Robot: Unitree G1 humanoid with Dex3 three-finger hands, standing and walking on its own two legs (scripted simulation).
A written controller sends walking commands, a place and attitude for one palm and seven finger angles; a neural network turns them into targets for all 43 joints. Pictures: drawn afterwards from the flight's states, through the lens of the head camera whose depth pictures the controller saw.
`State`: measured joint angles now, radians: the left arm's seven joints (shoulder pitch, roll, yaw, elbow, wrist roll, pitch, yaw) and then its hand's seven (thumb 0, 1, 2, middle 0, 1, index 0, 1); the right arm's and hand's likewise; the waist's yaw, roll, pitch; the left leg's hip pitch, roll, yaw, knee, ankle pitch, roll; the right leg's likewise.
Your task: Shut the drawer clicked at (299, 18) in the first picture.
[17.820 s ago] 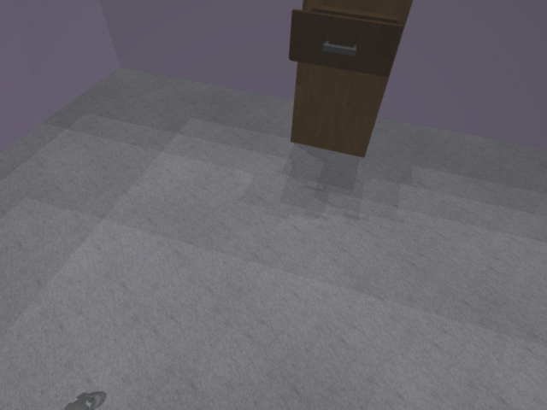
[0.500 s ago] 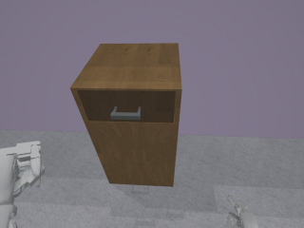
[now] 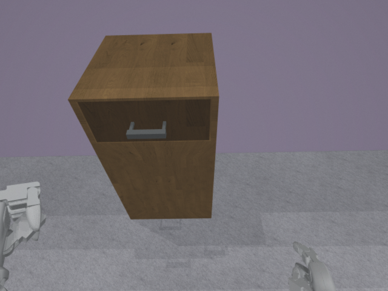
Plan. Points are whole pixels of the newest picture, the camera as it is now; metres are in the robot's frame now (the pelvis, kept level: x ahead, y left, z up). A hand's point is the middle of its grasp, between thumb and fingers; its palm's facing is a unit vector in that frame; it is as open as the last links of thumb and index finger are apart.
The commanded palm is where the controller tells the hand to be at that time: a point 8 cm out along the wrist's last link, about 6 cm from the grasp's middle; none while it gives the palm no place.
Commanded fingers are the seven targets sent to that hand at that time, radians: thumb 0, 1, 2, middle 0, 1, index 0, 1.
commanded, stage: step back with the hand held close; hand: left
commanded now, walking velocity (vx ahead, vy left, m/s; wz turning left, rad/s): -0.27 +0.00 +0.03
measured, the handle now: (147, 129) +0.58 +0.19 -0.04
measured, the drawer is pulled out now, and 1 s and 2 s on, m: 0.00 0.00 0.00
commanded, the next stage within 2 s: stop stepping back and stand still in 1.28 s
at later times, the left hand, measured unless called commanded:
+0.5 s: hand (9, 260) +0.13 +0.26 +0.15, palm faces +0.36 -0.81 -0.47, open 3.2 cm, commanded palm +0.07 +0.30 +0.17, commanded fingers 0.00 0.90 0.90 -1.40 -1.60 -1.40 -1.60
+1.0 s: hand out of the picture +0.08 +0.24 +0.16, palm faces +0.37 -0.79 -0.49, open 3.2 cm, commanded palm +0.01 +0.29 +0.17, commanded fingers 0.00 0.90 0.90 -1.40 -1.60 -1.40 -1.60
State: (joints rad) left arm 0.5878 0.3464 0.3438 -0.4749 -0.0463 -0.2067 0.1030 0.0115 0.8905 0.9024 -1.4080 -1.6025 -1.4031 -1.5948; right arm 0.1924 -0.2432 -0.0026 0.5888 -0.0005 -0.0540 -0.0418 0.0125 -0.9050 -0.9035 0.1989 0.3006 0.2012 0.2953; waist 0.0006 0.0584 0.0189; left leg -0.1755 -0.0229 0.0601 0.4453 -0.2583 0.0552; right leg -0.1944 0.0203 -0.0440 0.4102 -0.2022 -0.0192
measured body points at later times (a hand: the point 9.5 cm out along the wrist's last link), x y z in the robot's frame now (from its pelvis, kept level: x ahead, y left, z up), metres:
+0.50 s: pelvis -0.06 +0.02 -0.01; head -0.04 +0.03 +0.44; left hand +0.11 +0.30 +0.18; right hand +0.12 -0.22 -0.09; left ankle -0.01 +0.08 -0.74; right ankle +0.01 -0.11 -0.74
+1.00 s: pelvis -0.11 +0.00 -0.02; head -0.08 +0.02 +0.43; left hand +0.06 +0.28 +0.19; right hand +0.08 -0.23 -0.09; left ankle -0.04 +0.08 -0.73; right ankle -0.03 -0.11 -0.74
